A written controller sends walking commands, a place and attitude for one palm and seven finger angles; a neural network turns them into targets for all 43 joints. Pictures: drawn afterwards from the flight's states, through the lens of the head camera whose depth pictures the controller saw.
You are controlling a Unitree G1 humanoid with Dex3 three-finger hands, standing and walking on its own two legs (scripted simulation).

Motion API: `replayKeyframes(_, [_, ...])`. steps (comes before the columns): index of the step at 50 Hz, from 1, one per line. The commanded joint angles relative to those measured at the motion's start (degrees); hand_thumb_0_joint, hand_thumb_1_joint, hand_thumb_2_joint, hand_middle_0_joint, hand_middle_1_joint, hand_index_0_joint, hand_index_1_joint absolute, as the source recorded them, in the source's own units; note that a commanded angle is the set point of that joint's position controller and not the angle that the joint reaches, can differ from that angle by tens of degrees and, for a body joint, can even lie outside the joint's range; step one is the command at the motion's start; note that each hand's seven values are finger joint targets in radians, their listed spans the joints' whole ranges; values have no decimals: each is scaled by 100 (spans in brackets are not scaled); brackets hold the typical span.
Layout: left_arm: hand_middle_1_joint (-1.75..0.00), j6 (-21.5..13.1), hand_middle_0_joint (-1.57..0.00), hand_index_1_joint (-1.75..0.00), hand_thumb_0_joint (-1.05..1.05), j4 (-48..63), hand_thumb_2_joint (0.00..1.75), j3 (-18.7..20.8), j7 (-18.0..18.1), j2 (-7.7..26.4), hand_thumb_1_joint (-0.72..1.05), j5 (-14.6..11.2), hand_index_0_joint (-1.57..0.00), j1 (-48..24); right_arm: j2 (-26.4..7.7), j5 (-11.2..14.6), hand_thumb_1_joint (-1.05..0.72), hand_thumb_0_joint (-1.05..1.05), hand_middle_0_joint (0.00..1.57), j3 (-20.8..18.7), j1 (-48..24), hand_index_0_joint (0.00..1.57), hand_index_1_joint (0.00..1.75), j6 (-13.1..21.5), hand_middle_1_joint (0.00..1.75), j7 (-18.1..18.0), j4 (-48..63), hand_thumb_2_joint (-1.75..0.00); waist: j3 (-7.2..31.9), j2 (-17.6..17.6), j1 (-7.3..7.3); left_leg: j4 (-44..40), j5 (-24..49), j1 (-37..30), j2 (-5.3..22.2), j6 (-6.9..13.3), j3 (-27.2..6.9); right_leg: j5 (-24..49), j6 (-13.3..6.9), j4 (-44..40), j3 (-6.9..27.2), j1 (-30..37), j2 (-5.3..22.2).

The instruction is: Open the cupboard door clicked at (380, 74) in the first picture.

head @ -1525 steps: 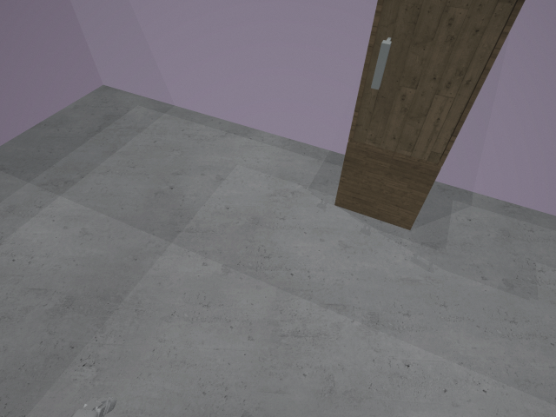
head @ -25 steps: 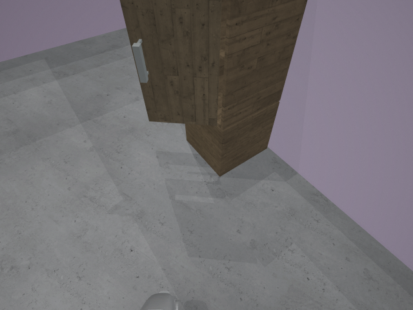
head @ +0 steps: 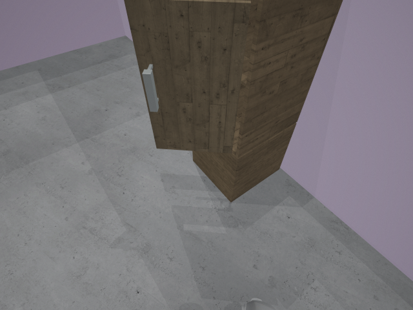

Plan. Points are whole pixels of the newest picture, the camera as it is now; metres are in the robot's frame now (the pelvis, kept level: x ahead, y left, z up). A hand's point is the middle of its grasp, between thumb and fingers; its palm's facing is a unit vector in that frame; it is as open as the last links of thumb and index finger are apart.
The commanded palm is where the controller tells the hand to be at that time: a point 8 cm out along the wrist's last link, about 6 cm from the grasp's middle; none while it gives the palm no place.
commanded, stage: take the last steps up to it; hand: left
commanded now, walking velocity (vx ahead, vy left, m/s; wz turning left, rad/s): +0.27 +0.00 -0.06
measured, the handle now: (152, 88) +0.76 +0.23 -0.02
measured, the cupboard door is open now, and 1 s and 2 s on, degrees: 49 49 49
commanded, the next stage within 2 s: come to a stop and stand still in 0.30 s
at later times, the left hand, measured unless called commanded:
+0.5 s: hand out of the picture +0.15 +0.16 -0.18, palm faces +0.05 -0.98 -0.18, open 7.3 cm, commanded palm none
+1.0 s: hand (144, 280) +0.21 +0.16 -0.17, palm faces -0.02 -0.96 -0.29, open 7.4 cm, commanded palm none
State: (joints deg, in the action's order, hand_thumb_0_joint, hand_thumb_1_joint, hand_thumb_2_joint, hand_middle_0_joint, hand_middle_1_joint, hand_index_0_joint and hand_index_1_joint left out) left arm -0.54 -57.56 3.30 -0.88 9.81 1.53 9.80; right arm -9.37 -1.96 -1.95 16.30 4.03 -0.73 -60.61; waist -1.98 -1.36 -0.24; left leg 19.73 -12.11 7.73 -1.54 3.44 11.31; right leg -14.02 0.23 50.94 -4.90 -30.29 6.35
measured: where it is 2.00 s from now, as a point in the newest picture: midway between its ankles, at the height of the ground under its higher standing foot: outside the picture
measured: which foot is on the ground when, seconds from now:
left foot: down 0.00-0.16, up 0.18-0.50, down 0.52-0.94, up 0.96-1.00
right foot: up 0.00-0.14, down 0.16-0.58, up 0.60-0.92, down 0.94-1.00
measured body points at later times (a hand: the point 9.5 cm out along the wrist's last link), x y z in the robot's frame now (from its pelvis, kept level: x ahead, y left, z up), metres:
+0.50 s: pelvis +0.17 -0.01 +0.00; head +0.19 -0.01 +0.45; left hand +0.15 +0.22 -0.16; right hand +0.22 -0.25 -0.15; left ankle +0.24 +0.11 -0.73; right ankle +0.12 -0.12 -0.74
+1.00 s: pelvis +0.15 -0.04 -0.01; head +0.16 -0.06 +0.44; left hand +0.21 +0.21 -0.15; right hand +0.18 -0.30 -0.17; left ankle +0.23 +0.10 -0.72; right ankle +0.12 -0.16 -0.74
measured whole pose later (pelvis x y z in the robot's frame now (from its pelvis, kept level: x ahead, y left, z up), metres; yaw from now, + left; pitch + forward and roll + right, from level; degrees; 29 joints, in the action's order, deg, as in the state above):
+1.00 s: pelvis +0.15 -0.04 -0.01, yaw -3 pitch +0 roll +1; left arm 1.7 -56.8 2.7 1.3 11.9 1.7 12.8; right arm -12.9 -1.6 -3.8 11.6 -4.1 -0.6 -59.9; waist -1.9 1.6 0.4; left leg 39.4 -20.7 25.1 3.0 -1.4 1.9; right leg -20.1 0.1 33.0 -2.4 -13.1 2.6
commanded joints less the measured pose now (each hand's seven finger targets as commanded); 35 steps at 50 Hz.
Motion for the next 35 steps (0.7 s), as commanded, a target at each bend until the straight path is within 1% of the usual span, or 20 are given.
replayKeyframes(1, [-30,-71,-20,-30,0,386,90,15,-29,191,90,-2,-20,-110,-735,9,-90,0,20,-158,519,20,30,26,30,-18,73,-90,-279,370,73,-1068,334,56,1881,730,-1203,73,-40,-902,104,227,15])
replayKeyframes(4, [-30,-97,-20,-30,0,443,90,17,-24,225,90,7,-20,-153,-751,-6,-90,0,20,-153,617,20,30,-22,30,-16,-27,-90,-276,369,64,-669,454,90,1786,590,-1051,22,-85,-1453,-86,823,-180])
replayKeyframes(6, [-30,-151,-20,-30,0,260,90,73,-5,366,90,16,-20,363,-670,16,-90,0,20,-116,577,20,30,-48,30,-14,-91,-90,-106,151,-183,131,479,361,1401,296,-778,297,-170,-2167,-167,1847,-342])
replayKeyframes(7, [-30,-216,-20,-30,0,83,90,137,18,609,90,22,-20,914,-564,68,-90,0,20,-100,530,20,30,-32,30,1,-78,-90,215,-216,-411,1083,486,876,1026,77,-439,493,-349,-2389,312,2865,-59])
replayKeyframes(8, [-30,-274,-20,-30,0,-115,90,241,67,1104,90,30,-20,1574,-377,123,-90,0,20,-68,560,20,30,-15,30,41,48,-90,576,-1268,-594,2397,-585,2094,406,-218,0,867,-879,-2810,1955,4020,1130])
replayKeyframes(9, [-30,-269,-20,-30,0,-199,90,272,105,1395,90,-51,-20,1950,-453,129,-90,0,20,-76,334,20,30,-44,30,58,184,-90,645,-1507,-712,3843,-2439,2674,164,-332,-236,1253,-1479,-3477,2955,4164,1962])
replayKeyframes(10, [-30,-289,-20,-30,0,-175,90,257,186,1100,90,-57,-20,1724,-572,121,-90,0,20,-128,72,20,30,-93,30,41,207,-90,413,-1175,-617,4381,-2118,2817,454,-308,-865,1350,-1526,-3524,2724,3753,1832])
replayKeyframes(11, [-30,-294,-20,-30,0,-86,90,191,212,930,90,-59,-20,1300,-453,117,-90,0,20,-132,-63,20,30,-98,30,35,175,-90,129,-829,-467,4487,-1678,2927,602,-328,-1050,1648,-1431,-3544,2300,3358,1677])
replayKeyframes(12, [-30,-292,-20,-30,0,-32,90,138,203,804,90,-81,-20,1087,-338,119,-90,0,20,-109,-122,20,30,-132,30,39,154,-90,63,-424,-327,4377,-1378,2773,672,-390,-1064,1939,-1297,-3573,1850,3081,1484])
replayKeyframes(14, [-30,-355,-20,-30,0,-40,90,52,180,556,90,-86,-20,904,-133,92,-90,0,20,-71,77,20,30,-215,30,60,44,-90,120,-463,-81,3923,-934,2290,708,-493,-960,2448,-1048,-3656,1026,2564,1127])
replayKeyframes(16, [-30,-391,-20,-30,0,-66,90,57,183,433,90,-46,-20,862,10,79,-90,0,20,-72,250,20,30,-263,30,85,-32,-90,132,-514,34,3349,-620,1961,675,-562,-804,2454,-969,-3709,616,2315,948])
replayKeyframes(21, [-30,-370,-20,-30,0,-250,90,21,165,609,90,-38,-20,871,-33,104,-90,0,20,-33,-130,20,30,-235,30,111,86,-90,23,-578,-32,1922,-316,1519,486,-578,-639,2424,-945,-3551,513,2286,869])
replayKeyframes(24, [-30,-248,-20,-30,0,-339,90,-69,230,547,90,-92,-20,747,-171,100,-90,0,20,23,154,20,30,-190,30,24,-79,-90,292,-343,159,527,1282,116,376,-557,-722,2550,-474,-2681,242,1904,409])
replayKeyframes(25, [-30,-195,-20,-30,0,-356,90,-124,253,392,90,-94,-20,922,-480,100,-90,0,20,-26,279,20,30,-151,30,-21,-97,-90,509,171,125,639,2709,-437,860,-410,-1146,1686,-231,-2335,181,1576,157])
replayKeyframes(26, [-30,-133,-20,-30,0,-375,90,-162,302,272,90,-141,-20,1099,-793,107,-90,0,20,-54,336,20,30,-158,30,-93,-70,-90,696,750,104,747,4117,-587,1531,-44,-1715,468,-25,-2273,57,1486,-39])
replayKeyframes(27, [-30,-51,-20,-30,0,-409,90,-171,341,241,90,-129,-20,1204,-976,123,-90,0,20,-85,244,20,30,-240,30,-143,-65,-90,523,823,96,635,4254,-264,1874,263,-1848,-661,52,-2209,42,1617,-193])
replayKeyframes(28, [-30,26,-20,-30,0,-380,90,-174,365,209,90,-81,-20,1251,-1066,109,-90,0,20,-118,136,20,30,-318,30,-164,-17,-90,115,624,89,498,3702,203,1910,324,-1755,-1088,39,-2107,101,1685,-283])
replayKeyframes(30, [-30,198,-20,-30,0,-419,90,-149,307,388,90,-101,-20,1210,-1008,127,-90,0,20,-84,-128,20,30,-367,30,-265,35,-90,-45,1504,36,75,4192,341,1929,425,-1989,-1356,95,-1356,85,1467,-275])
replayKeyframes(32, [-30,308,-20,-30,0,-230,90,-50,290,590,90,-74,-20,1130,-1186,111,-90,0,20,-174,131,20,30,-415,30,-358,76,-90,412,1437,189,179,5247,-107,2319,737,-2244,-2087,96,117,396,1017,-375])
replayKeyframes(35, [-30,354,-20,-30,0,-52,90,55,258,601,90,-71,-20,924,-1227,91,-90,0,20,-272,-91,20,30,-466,30,-390,260,-90,849,632,173,420,4748,-404,2405,975,-2112,-1925,103,954,653,500,-412])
